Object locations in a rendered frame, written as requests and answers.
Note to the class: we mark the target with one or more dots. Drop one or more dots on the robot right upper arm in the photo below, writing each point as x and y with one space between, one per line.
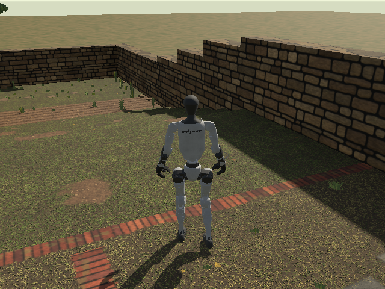
210 126

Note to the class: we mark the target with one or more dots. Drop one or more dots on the robot left forearm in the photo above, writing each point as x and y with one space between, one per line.
162 159

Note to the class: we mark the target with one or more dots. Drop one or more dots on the left robot foot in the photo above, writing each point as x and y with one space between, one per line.
181 236

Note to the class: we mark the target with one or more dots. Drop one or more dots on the robot left upper arm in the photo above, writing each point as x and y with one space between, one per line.
173 127

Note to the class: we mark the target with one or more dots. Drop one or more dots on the right robot hand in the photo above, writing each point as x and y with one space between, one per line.
217 166

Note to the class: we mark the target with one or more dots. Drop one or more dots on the robot right shin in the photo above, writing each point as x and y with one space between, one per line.
207 218

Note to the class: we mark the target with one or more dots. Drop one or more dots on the robot right forearm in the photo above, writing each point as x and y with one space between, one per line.
220 157

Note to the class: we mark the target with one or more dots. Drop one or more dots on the left robot hand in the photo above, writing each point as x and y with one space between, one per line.
163 169

